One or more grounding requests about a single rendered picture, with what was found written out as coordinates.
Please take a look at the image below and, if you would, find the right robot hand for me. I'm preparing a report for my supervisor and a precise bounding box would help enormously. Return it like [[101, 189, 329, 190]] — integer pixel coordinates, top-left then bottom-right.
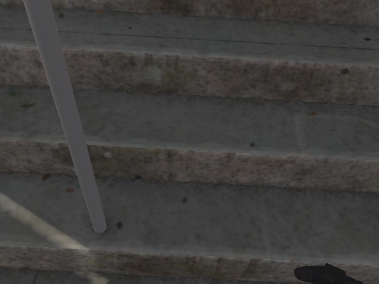
[[294, 263, 363, 284]]

